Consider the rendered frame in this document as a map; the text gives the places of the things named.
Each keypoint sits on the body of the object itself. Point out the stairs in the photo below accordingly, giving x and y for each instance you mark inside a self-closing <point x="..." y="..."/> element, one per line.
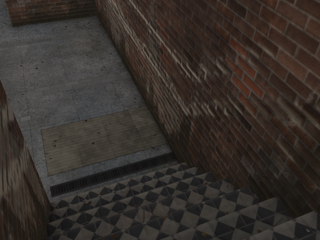
<point x="176" y="203"/>

